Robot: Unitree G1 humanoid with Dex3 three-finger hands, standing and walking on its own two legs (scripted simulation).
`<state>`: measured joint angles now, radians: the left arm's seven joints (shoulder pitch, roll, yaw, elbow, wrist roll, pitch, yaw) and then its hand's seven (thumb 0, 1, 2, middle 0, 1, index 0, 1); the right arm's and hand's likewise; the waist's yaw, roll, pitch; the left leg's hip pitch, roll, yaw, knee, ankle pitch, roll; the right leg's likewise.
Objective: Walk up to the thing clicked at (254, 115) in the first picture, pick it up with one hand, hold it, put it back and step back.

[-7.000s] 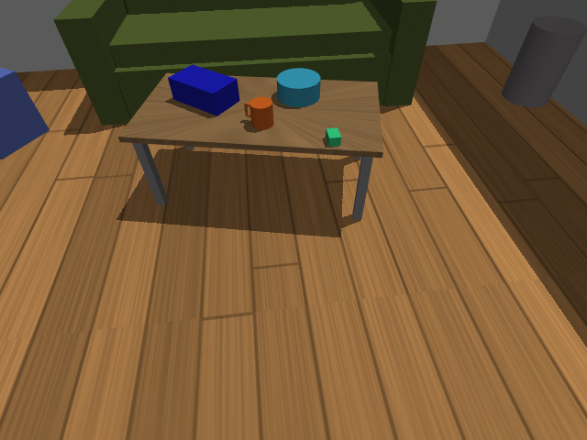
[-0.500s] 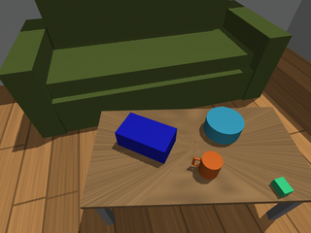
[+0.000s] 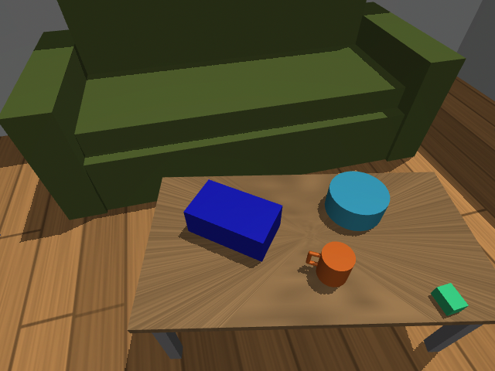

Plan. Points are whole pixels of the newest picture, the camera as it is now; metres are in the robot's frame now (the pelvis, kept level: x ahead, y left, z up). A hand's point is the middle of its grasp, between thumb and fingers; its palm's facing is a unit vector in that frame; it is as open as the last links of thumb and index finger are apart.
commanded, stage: stand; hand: right
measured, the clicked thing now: (328, 262) +0.49 -0.21 -0.32
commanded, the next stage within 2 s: go down in 0.08 s
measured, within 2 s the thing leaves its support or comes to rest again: neither
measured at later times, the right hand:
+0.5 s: hand out of the picture +0.15 -0.25 -0.15, palm faces +0.06 +0.95 -0.31, open 13.0 cm
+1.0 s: hand out of the picture +0.15 -0.27 -0.14, palm faces +0.07 +0.94 -0.32, open 17.4 cm
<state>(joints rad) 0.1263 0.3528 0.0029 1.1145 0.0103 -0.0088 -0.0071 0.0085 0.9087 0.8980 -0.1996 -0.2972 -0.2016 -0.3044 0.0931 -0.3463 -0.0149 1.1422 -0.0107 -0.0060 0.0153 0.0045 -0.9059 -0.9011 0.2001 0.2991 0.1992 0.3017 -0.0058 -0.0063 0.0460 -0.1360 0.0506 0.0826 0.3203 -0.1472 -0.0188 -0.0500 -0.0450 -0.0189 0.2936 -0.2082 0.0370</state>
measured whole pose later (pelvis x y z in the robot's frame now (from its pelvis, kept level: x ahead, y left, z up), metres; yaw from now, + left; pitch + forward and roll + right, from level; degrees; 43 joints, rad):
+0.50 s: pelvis -0.01 +0.00 -0.01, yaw +0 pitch +5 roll +0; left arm 0.08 0.30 0.13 0.81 -0.02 -0.11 0.03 0.01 0.28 0.32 -0.05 -0.07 -0.06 -0.07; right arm 0.01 -0.32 -0.12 0.85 -0.01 0.18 0.04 0.00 -0.26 -0.33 0.06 0.08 0.06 0.09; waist 0.00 -0.02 0.01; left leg -0.40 0.06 0.08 0.51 -0.20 -0.02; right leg -0.33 -0.04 -0.01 0.53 -0.29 0.03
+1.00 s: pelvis +0.00 -0.01 -0.03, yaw +0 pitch +8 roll +1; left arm 0.22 0.28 0.12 0.64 0.00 -0.14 0.05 0.00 -0.49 0.04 -0.06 -0.05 -0.06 -0.06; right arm 0.19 -0.33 -0.13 0.50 -0.01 0.35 0.05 -0.01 0.52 -0.06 0.02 0.06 0.03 0.07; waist 0.00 -0.03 -0.06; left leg -0.52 0.07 0.08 0.70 -0.32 -0.03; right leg -0.46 -0.04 0.00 0.74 -0.42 0.02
